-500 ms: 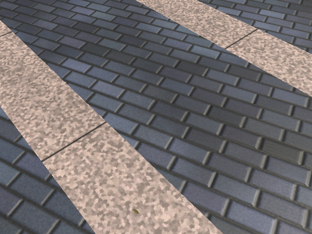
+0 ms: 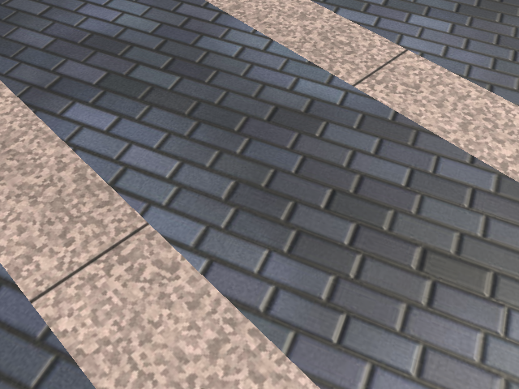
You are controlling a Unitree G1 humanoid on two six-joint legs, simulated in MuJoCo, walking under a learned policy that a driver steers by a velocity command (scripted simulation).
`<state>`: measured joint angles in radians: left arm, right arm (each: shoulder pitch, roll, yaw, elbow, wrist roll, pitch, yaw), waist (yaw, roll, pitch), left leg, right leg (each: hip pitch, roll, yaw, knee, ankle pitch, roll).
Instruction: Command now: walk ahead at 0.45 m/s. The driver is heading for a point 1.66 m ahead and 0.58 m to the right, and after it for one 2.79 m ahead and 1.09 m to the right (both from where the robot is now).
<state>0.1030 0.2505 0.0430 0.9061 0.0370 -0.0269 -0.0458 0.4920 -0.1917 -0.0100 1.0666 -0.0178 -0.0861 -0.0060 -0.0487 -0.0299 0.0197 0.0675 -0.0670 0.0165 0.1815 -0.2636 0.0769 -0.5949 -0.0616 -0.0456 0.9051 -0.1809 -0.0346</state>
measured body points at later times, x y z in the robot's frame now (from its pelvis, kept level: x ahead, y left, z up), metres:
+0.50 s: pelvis +0.28 -0.05 +0.00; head +0.30 -0.05 +0.45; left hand +0.23 +0.20 -0.14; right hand +0.40 -0.29 -0.14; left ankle +0.41 +0.11 -0.68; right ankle +0.24 -0.10 -0.74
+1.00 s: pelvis +0.56 +0.00 +0.00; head +0.58 +0.00 +0.45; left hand +0.66 +0.24 -0.14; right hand +0.54 -0.26 -0.14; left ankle +0.55 +0.06 -0.74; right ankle +0.59 -0.15 -0.66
